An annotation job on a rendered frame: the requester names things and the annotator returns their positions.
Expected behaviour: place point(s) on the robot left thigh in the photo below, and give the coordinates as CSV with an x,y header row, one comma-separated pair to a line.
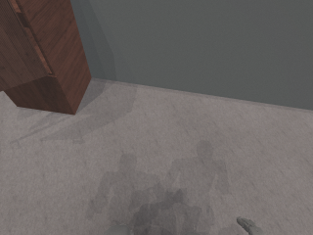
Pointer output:
x,y
119,229

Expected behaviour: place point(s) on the cupboard door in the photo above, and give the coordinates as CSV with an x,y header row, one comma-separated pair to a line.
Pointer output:
x,y
19,60

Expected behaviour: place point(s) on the right robot hand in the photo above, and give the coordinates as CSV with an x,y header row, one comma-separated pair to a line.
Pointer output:
x,y
249,226

